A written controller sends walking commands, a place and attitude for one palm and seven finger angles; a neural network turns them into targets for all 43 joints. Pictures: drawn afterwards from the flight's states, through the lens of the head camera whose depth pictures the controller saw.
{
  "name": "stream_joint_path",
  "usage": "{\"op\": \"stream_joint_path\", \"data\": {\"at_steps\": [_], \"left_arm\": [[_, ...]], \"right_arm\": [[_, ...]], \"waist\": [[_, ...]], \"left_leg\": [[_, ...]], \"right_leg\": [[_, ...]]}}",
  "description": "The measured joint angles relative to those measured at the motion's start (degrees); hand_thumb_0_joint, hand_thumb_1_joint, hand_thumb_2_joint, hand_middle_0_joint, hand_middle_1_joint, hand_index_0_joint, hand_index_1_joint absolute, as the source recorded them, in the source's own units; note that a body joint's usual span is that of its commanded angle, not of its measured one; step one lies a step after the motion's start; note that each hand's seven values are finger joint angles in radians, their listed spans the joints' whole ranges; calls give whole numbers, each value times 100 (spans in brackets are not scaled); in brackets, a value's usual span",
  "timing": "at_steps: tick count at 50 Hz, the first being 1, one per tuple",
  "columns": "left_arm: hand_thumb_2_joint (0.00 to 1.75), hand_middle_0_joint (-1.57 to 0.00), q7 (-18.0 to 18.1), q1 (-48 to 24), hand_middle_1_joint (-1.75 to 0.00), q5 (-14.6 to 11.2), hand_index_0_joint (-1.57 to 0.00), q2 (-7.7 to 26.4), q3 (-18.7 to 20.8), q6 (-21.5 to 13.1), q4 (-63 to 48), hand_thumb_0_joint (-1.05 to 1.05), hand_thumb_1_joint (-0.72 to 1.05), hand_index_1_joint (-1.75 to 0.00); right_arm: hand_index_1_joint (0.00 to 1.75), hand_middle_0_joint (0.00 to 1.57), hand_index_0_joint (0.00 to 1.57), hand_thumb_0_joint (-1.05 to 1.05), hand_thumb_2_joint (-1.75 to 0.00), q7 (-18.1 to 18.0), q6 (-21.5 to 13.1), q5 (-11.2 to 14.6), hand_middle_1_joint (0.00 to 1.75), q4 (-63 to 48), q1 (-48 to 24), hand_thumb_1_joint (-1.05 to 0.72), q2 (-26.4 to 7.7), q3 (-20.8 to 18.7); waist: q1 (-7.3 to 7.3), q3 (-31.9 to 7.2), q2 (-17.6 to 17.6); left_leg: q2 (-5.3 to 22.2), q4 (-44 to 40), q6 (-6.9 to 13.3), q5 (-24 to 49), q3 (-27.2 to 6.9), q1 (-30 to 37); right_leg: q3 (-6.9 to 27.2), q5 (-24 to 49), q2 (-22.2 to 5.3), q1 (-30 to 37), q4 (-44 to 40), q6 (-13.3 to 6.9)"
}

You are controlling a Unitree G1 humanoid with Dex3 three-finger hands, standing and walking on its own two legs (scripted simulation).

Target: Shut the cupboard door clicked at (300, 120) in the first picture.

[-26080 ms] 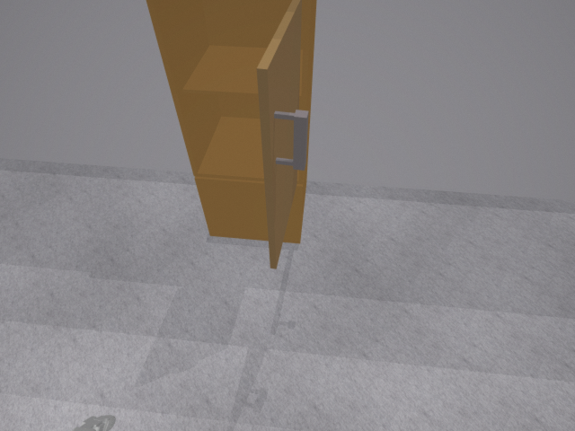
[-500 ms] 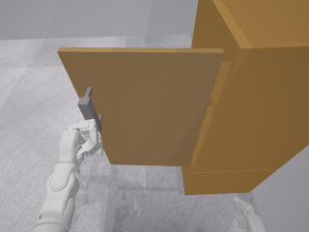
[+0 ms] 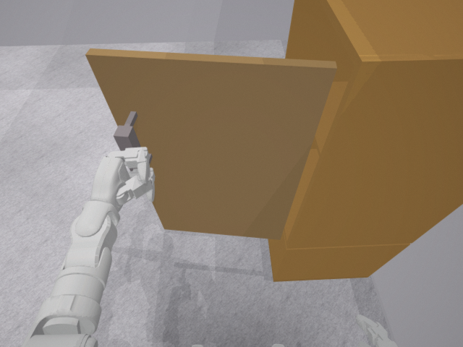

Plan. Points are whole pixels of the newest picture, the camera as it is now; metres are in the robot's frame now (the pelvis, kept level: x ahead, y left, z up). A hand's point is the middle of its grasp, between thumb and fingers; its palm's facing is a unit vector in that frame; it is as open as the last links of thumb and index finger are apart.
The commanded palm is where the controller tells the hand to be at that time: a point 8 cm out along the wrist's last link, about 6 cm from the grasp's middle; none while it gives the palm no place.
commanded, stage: push the door shut along its arc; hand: left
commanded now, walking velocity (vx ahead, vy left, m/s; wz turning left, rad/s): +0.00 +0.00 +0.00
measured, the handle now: (137, 147) +0.45 +0.19 +0.07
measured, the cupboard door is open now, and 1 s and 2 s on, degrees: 82 65 49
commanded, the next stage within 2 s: pull the fist back off the door in 1.36 s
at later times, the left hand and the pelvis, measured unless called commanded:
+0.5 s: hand (177, 147) +0.45 +0.12 +0.08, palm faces -0.27 -0.96 -0.03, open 3.1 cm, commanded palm +0.45 +0.16 +0.08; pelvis -0.01 +0.01 -0.01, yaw -1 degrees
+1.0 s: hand (193, 131) +0.49 +0.09 +0.08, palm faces -0.39 -0.92 -0.02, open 2.9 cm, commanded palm +0.51 +0.13 +0.08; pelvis +0.00 +0.00 -0.01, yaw -2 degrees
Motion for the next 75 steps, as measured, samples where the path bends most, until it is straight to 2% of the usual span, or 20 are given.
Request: {"op": "stream_joint_path", "data": {"at_steps": [8, 17, 20, 24, 29, 35, 43, 51, 56, 65, 73, 74, 75], "left_arm": [[90, -131, -220, -946, -150, 0, -133, 129, -41, -94, 1043, 2, 90, -150], [90, -131, -486, -2003, -150, 101, -131, 336, 89, -283, 2229, 2, 90, -150], [90, -130, -595, -2246, -150, 136, -130, 365, 83, -298, 2440, 2, 90, -150], [90, -130, -632, -2422, -150, 193, -130, 375, 289, -313, 2604, 2, 90, -150], [90, -130, -670, -2658, -150, 312, -130, 409, 287, -290, 2746, 2, 90, -150], [90, -130, -708, -2921, -150, 427, -130, 462, 508, -239, 2905, 2, 90, -150], [91, -130, -979, -3131, -150, 465, -130, 693, 584, -158, 3095, 0, 86, -150], [92, -130, -1309, -3597, -150, 433, -131, 912, 426, -20, 3438, 0, 85, -150], [92, -130, -1389, -4015, -150, 417, -132, 1014, 284, 104, 3642, 0, 85, -150], [97, -130, -1380, -4530, -150, 386, -131, 988, 80, 274, 3780, 2, 92, -150], [100, -130, -1294, -5044, -150, 485, -130, 1036, 30, 431, 4030, 2, 97, -150], [100, -130, -1283, -5099, -150, 497, -130, 1046, 30, 444, 4056, 3, 98, -150], [100, -130, -1148, -5146, -150, 486, -130, 981, 216, 481, 4105, 3, 96, -150]], "right_arm": [[30, 20, 20, 1, -90, -13, 48, 7, 30, 109, 53, -90, -25, 21], [30, 20, 20, 1, -90, 39, 113, -44, 30, 132, 166, -90, -24, 60], [30, 20, 20, 1, -90, 58, 148, -63, 30, 137, 240, -90, -33, 53], [30, 20, 20, 1, -90, 75, 224, -100, 30, 115, 354, -90, -44, 40], [30, 20, 20, 1, -90, 101, 303, -133, 30, 94, 482, -90, -48, 12], [30, 20, 20, 1, -90, 116, 398, -179, 30, 51, 570, -90, -40, 15], [30, 20, 20, 1, -90, 96, 486, -190, 30, 6, 661, -90, -33, 28], [30, 20, 20, 1, -90, 20, 425, -188, 30, 75, 542, -90, -82, 62], [30, 20, 20, 1, -90, -15, 309, -215, 30, 120, 460, -90, -132, 57], [30, 20, 20, 1, -90, -26, 182, -278, 30, 272, 470, -90, -144, 47], [30, 20, 20, 1, -90, -16, 111, -337, 30, 371, 530, -90, -61, 96], [30, 20, 20, 1, -90, -13, 104, -346, 30, 380, 544, -90, -52, 101], [30, 20, 20, 1, -90, 1, 100, -350, 30, 368, 585, -90, -47, 93]], "waist": [[-106, 8, -21], [-311, -20, -55], [-386, -42, -50], [-477, -69, -44], [-582, -75, -23], [-722, -84, -10], [-769, -67, 1], [-820, -29, -30], [-878, -14, -38], [-934, -62, 12], [-1063, -81, 69], [-1078, -84, 76], [-1073, -110, 101]], "left_leg": [[-27, 74, 20, 42, -26, -208], [-30, 217, 47, 32, 27, -563], [-21, 264, 58, 9, 63, -671], [0, 298, 69, -21, 125, -770], [24, 346, 74, -58, 168, -887], [75, 354, 65, -90, 222, -972], [123, 385, 37, -113, 192, -1064], [135, 524, 15, -120, 67, -1277], [122, 695, 15, -135, -7, -1545], [92, 987, 50, -215, -38, -1957], [93, 1233, 86, -300, -32, -2292], [94, 1259, 90, -311, -27, -2329], [104, 1286, 90, -323, -27, -2382]], "right_leg": [[-31, 40, -31, -183, 50, 11], [15, 48, -38, -553, 195, 30], [49, 37, -30, -675, 244, 41], [111, 27, -9, -803, 290, 52], [153, 9, 16, -938, 339, 56], [208, 7, 69, -1051, 346, 44], [178, 5, 118, -1125, 337, 11], [50, 6, 125, -1260, 382, -18], [-29, -9, 106, -1478, 498, -23], [-69, -84, 70, -1855, 751, 3], [-70, -145, 66, -2173, 958, 28], [-65, -152, 67, -2211, 982, 31], [-66, -155, 76, -2258, 992, 38]]}}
